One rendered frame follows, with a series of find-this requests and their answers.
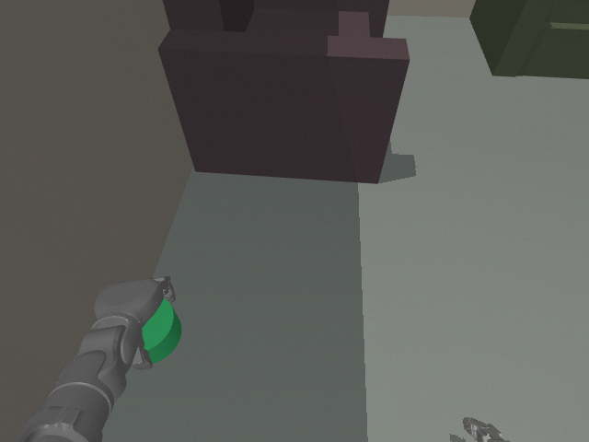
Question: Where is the left robot arm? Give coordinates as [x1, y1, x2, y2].
[14, 312, 142, 442]

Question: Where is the left robot hand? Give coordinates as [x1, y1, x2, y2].
[94, 276, 176, 370]

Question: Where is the tin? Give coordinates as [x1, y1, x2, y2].
[142, 299, 181, 364]

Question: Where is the right robot hand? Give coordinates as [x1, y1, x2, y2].
[463, 417, 510, 442]

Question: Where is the armchair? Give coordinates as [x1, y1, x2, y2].
[158, 0, 410, 184]
[469, 0, 589, 79]

